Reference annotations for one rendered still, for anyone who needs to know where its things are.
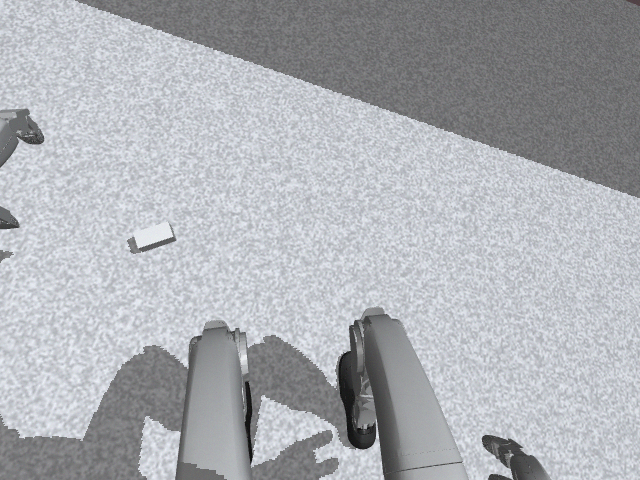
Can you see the small box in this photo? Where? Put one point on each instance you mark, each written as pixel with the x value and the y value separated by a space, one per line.
pixel 154 236

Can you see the right robot foot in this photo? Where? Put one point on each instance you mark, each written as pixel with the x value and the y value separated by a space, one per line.
pixel 359 438

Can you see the right robot hand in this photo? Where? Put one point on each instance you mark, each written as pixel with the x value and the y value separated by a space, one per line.
pixel 511 454

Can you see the left robot hand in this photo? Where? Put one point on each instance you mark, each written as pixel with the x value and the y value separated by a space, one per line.
pixel 15 123

